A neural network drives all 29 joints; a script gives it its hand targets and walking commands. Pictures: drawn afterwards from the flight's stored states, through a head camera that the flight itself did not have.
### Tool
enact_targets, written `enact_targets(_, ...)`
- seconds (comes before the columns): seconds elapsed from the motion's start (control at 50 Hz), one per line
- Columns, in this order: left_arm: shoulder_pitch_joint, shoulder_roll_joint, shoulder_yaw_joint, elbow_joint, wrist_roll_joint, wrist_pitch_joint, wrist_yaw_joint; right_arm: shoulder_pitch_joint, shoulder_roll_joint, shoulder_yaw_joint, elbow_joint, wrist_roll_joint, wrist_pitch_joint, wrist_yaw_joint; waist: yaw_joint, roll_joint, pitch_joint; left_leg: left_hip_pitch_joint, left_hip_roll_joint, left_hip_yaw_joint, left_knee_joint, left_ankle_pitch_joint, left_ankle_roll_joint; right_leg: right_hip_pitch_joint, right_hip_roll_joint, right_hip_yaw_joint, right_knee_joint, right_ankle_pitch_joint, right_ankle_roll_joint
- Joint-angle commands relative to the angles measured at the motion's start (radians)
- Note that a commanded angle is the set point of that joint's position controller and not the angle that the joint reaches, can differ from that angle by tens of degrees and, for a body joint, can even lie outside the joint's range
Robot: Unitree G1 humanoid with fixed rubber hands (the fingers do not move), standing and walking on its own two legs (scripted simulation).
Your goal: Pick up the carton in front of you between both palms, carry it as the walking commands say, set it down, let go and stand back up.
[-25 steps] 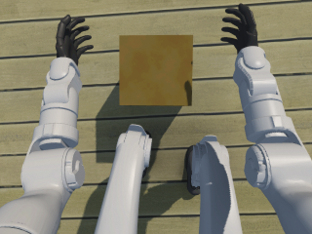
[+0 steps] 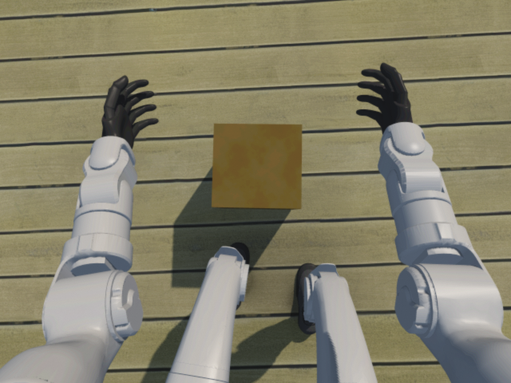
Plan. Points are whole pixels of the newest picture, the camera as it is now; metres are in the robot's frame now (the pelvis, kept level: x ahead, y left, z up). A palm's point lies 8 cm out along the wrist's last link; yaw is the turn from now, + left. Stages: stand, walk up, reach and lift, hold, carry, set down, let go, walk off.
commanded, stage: let go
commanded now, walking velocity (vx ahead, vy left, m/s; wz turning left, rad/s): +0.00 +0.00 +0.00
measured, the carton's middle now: (257, 172) +0.44 +0.07 -0.50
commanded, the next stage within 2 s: stand in 1.22 s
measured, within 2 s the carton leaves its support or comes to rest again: neither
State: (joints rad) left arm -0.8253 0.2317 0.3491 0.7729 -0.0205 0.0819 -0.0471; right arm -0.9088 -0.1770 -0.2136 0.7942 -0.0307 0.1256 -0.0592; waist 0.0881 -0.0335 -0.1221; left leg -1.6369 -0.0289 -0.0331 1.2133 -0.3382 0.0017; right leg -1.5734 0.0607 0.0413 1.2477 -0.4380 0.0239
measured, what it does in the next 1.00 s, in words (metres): rises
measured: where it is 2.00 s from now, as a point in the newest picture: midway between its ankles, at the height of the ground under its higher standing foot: (270, 299)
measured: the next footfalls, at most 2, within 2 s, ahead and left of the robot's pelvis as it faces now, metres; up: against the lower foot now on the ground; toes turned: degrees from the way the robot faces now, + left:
none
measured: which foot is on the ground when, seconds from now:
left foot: down 0.00-1.00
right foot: down 0.00-1.00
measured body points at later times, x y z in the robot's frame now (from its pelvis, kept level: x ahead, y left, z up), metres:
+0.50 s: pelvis +0.07 +0.01 +0.11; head +0.23 +0.01 +0.53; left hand +0.32 +0.26 +0.02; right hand +0.36 -0.19 +0.01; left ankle +0.08 +0.11 -0.59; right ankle +0.05 -0.12 -0.59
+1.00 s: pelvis +0.09 -0.02 +0.15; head +0.10 -0.02 +0.60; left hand +0.26 +0.22 +0.07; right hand +0.27 -0.25 +0.07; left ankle +0.09 +0.11 -0.59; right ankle +0.05 -0.12 -0.59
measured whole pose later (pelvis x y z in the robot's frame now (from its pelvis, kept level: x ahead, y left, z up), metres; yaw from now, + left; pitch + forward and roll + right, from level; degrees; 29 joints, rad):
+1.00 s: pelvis +0.09 -0.02 +0.15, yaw +2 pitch -3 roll +1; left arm 0.21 0.21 0.05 0.43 0.02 0.12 -0.08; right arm 0.23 -0.21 -0.04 0.43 0.00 0.11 0.06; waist 0.00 -0.03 0.08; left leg -0.13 -0.02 -0.05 0.42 -0.23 -0.02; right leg -0.07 0.04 0.05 0.44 -0.31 -0.03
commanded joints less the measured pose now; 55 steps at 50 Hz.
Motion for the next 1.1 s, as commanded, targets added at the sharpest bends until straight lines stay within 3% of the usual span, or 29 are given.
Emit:
enact_targets(0.0,-0.090,0.111,0.005,-0.093,0.024,-0.027,-0.012,-0.105,-0.055,-0.016,-0.099,-0.030,-0.022,-0.008,0.021,-0.002,-0.858,0.727,-0.016,0.060,-0.135,0.372,-0.040,0.387,0.028,-0.063,-0.191,0.227,0.026)
enact_targets(0.1,0.116,0.118,-0.033,-0.166,0.076,-0.028,-0.040,0.126,-0.008,-0.010,-0.190,-0.079,-0.021,-0.034,0.013,0.018,-0.877,0.925,-0.019,0.054,-0.223,0.434,-0.023,0.527,0.031,-0.059,-0.300,0.287,0.031)
enact_targets(0.24,0.365,0.111,-0.118,-0.296,0.060,-0.050,-0.056,0.366,0.000,0.041,-0.351,-0.051,-0.063,-0.021,0.006,0.061,-0.673,1.157,-0.001,0.008,-0.361,0.475,-0.010,0.616,0.018,-0.057,-0.438,0.271,0.019)
enact_targets(0.44,0.760,0.057,-0.221,-0.331,0.000,-0.104,-0.039,0.772,-0.047,0.074,-0.317,-0.026,-0.134,0.042,-0.036,0.075,-0.452,1.445,0.023,-0.039,-0.507,0.661,-0.021,0.796,0.008,-0.045,-0.596,0.324,0.002)
enact_targets(0.56,0.950,0.052,-0.256,-0.392,-0.006,-0.123,-0.021,0.942,-0.077,0.102,-0.360,-0.007,-0.162,0.068,-0.047,0.056,-0.281,1.525,0.012,-0.028,-0.647,0.637,-0.024,1.051,-0.003,-0.033,-0.736,0.395,-0.002)
enact_targets(0.68,1.026,0.068,-0.280,-0.424,-0.002,-0.099,-0.019,1.062,-0.090,0.134,-0.405,0.009,-0.148,0.089,-0.075,-0.003,-0.073,1.544,-0.013,0.006,-0.775,0.443,-0.022,1.287,-0.026,-0.015,-0.855,0.427,-0.001)
enact_targets(0.82,1.016,0.089,-0.274,-0.435,0.019,-0.028,-0.029,1.092,-0.102,0.152,-0.445,0.027,-0.078,0.115,-0.089,-0.011,0.118,1.605,-0.031,0.035,-0.812,0.284,-0.020,1.324,-0.055,-0.006,-0.921,0.335,-0.002)
enact_targets(0.92,1.020,0.092,-0.263,-0.432,0.037,0.022,-0.030,1.080,-0.107,0.160,-0.462,0.035,-0.034,0.124,-0.078,0.010,0.181,1.644,-0.038,0.042,-0.800,0.265,-0.019,1.323,-0.063,0.000,-0.935,0.302,-0.006)
enact_targets(1.08,1.016,0.088,-0.263,-0.446,0.041,0.045,-0.030,1.084,-0.111,0.149,-0.465,0.020,-0.007,0.122,-0.085,0.003,0.171,1.671,-0.034,0.036,-0.795,0.314,-0.014,1.369,-0.048,-0.002,-0.909,0.387,0.004)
